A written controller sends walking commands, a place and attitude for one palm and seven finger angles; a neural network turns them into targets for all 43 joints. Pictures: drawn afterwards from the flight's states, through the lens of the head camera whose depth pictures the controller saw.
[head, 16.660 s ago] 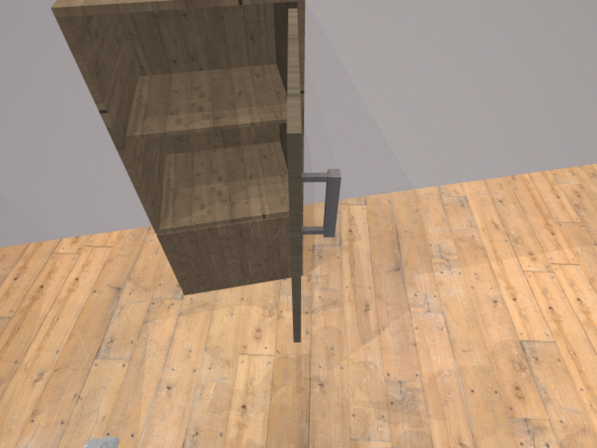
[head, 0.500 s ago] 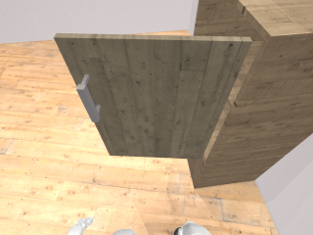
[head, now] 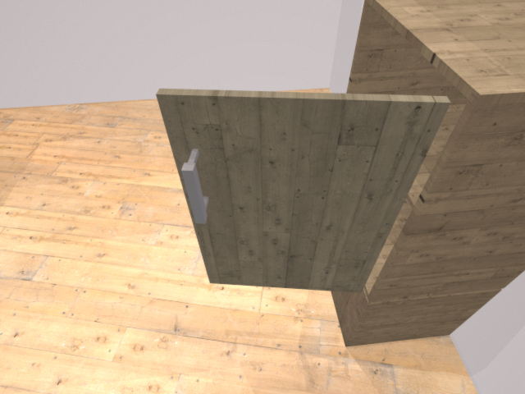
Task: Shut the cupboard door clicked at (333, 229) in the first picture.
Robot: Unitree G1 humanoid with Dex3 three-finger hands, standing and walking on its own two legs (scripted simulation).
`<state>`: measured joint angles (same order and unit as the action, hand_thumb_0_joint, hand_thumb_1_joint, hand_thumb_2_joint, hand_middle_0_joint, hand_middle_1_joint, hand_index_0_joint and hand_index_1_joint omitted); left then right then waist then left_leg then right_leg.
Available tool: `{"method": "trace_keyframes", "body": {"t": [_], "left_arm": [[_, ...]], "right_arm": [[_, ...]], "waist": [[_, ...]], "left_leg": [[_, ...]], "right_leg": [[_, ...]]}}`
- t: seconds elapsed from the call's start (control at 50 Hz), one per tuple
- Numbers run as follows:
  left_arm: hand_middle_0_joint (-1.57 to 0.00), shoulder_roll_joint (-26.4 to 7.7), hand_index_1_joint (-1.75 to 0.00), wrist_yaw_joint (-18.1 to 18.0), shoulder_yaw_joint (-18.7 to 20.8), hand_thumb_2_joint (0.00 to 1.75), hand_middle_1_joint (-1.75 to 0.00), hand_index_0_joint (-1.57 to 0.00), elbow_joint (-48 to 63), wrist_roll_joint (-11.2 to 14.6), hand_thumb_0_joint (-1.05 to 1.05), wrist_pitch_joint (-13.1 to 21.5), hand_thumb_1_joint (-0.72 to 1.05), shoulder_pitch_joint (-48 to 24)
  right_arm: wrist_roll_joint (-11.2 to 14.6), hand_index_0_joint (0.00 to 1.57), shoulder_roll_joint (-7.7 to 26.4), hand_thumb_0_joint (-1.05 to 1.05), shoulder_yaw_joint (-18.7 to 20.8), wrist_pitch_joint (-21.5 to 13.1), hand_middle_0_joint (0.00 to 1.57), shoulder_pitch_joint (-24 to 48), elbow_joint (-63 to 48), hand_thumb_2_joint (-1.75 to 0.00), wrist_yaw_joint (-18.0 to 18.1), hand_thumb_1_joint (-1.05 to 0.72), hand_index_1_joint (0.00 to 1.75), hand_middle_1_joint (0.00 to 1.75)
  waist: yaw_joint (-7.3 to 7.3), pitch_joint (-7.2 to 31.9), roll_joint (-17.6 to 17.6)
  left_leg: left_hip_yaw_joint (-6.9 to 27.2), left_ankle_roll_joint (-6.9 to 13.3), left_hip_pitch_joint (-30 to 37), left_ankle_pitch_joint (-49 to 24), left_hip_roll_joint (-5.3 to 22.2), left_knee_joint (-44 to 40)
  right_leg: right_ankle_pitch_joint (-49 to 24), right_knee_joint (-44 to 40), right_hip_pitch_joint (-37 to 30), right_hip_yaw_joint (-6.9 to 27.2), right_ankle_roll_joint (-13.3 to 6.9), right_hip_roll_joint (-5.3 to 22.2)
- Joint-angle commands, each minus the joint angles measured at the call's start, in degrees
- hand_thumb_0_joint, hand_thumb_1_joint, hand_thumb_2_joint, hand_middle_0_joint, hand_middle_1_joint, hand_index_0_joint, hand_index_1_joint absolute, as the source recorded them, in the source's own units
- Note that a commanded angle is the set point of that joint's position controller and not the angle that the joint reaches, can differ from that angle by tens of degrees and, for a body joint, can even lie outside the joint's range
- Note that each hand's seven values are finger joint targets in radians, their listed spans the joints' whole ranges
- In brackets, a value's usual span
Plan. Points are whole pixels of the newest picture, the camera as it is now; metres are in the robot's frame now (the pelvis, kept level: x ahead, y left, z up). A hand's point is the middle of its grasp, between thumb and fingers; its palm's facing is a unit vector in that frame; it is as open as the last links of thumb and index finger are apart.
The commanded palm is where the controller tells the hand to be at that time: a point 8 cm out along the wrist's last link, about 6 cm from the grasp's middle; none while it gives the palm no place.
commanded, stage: come to a stop and stand still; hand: left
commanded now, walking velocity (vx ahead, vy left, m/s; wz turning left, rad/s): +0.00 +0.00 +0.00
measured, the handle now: (197, 187) +0.44 +0.16 +0.07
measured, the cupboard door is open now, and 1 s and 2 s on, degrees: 80 80 80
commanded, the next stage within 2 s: look again from close up in 0.60 s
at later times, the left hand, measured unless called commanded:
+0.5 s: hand out of the picture +0.13 +0.22 -0.13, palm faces -0.02 -0.94 -0.34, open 7.4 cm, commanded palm none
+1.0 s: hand out of the picture +0.08 +0.20 -0.15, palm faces +0.00 -0.95 -0.30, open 7.4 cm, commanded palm none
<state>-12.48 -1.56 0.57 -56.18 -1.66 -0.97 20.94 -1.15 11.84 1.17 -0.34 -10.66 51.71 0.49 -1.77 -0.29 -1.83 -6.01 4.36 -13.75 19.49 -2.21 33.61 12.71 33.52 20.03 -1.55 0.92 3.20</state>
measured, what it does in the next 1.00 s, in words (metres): stands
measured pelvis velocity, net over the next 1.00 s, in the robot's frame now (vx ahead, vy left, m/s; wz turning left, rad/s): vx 0.03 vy -0.03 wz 0.03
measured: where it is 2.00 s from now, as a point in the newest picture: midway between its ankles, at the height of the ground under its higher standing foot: outside the picture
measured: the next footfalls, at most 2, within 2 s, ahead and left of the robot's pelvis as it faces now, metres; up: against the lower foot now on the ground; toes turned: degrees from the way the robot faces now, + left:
none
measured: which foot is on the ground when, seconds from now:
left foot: down 0.00-1.00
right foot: down 0.00-1.00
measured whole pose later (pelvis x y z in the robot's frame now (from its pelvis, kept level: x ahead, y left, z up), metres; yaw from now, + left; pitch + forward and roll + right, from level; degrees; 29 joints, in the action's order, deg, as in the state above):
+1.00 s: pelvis +0.03 -0.03 +0.02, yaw +1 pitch -2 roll +0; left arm -17.0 -0.8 -0.9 -62.3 -0.8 0.6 8.9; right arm -0.8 16.9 -0.3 -1.0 -7.0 65.1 0.1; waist -0.3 -2.5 0.3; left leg -3.5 1.6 -4.5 14.2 -1.0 20.2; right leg 9.4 21.9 10.9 -4.2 -0.5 1.5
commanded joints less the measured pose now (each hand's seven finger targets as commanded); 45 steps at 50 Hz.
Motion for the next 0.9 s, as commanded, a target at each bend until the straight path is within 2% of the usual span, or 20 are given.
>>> {"method": "trace_keyframes", "body": {"t": [0.0,0.04,0.18,0.4,0.54,0.66,0.72,0.88], "left_arm": [[-0.20,-8.5,-0.30,0.0,1.6,0.90,-0.30,-0.20,4.2,0.5,0.00,2.4,0.90,-3.6],[-0.20,-8.9,-0.30,-0.1,1.4,0.90,-0.30,-0.20,3.6,0.6,0.00,2.4,0.90,-3.8],[-0.20,-12.8,-0.30,-0.1,1.8,0.90,-0.30,-0.20,2.3,0.8,0.00,2.5,0.90,-7.6],[-0.20,-16.1,-0.30,0.2,1.2,0.90,-0.30,-0.20,1.3,1.0,0.00,2.3,0.90,-14.8],[-0.20,-16.6,-0.30,0.3,0.9,0.90,-0.30,-0.20,0.9,1.0,0.00,2.3,0.90,-16.9],[-0.20,-16.5,-0.30,0.4,0.7,0.90,-0.30,-0.20,0.5,1.0,0.00,2.3,0.90,-17.0],[-0.20,-16.3,-0.30,0.4,0.6,0.90,-0.30,-0.20,0.1,1.0,0.00,2.4,0.90,-16.6],[-0.20,-16.0,-0.30,0.3,0.7,0.90,-0.30,-0.20,-1.5,1.1,0.00,2.9,0.90,-15.0]], "right_arm": [[0.1,0.20,11.7,0.00,3.1,-2.0,0.20,0.6,-2.4,-0.90,0.8,-0.90,0.30,0.30],[0.1,0.20,11.7,0.00,2.7,-2.1,0.20,1.0,-1.4,-0.90,0.7,-0.90,0.30,0.30],[0.1,0.20,14.5,0.00,2.5,-2.5,0.20,3.4,1.8,-0.90,0.6,-0.90,0.30,0.30],[0.0,0.20,17.1,0.00,1.6,-2.2,0.20,6.6,5.2,-0.90,0.1,-0.90,0.30,0.30],[0.0,0.20,17.4,0.00,1.1,-2.1,0.20,6.8,6.5,-0.90,0.0,-0.90,0.30,0.30],[0.0,0.20,17.3,0.00,0.9,-1.9,0.20,6.7,7.4,-0.90,-0.1,-0.90,0.30,0.30],[0.1,0.20,16.7,0.00,0.8,-1.9,0.20,6.2,7.9,-0.90,-0.1,-0.90,0.30,0.30],[0.3,0.20,16.4,0.00,0.8,-2.0,0.20,6.0,9.4,-0.90,0.1,-0.90,0.30,0.30]], "waist": [[2.11,0.1,1.6],[2.07,0.0,2.6],[1.78,2.1,2.7],[1.57,1.7,2.0],[1.64,2.4,2.3],[1.68,1.7,2.7],[1.79,2.2,3.6],[1.79,2.6,3.2]], "left_leg": [[12.0,0.0,0.1,-7.8,9.3,-13.1],[11.3,0.0,1.2,-10.9,8.7,-12.6],[10.2,-0.8,3.2,-17.1,8.4,-12.4],[9.9,-1.8,3.5,-15.6,8.7,-15.3],[9.4,-2.1,4.4,-15.2,8.8,-16.5],[9.3,-2.2,4.8,-13.0,8.8,-17.3],[9.2,-2.3,5.4,-13.7,8.8,-17.2],[8.9,-2.5,6.6,-14.8,8.9,-17.0]], "right_leg": [[-3.5,-4.7,-2.6,3.2,-3.0,1.7],[-5.3,-5.6,-3.5,4.0,-3.2,2.2],[-9.6,-6.2,-7.7,3.7,-3.4,3.7],[-10.4,-9.7,-11.3,4.3,-3.1,4.9],[-11.1,-11.6,-12.8,4.7,-3.0,5.3],[-8.8,-13.4,-12.2,5.2,-2.8,5.3],[-9.9,-13.7,-12.7,5.2,-2.8,5.4],[-12.6,-14.3,-13.1,5.4,-2.8,5.7]]}}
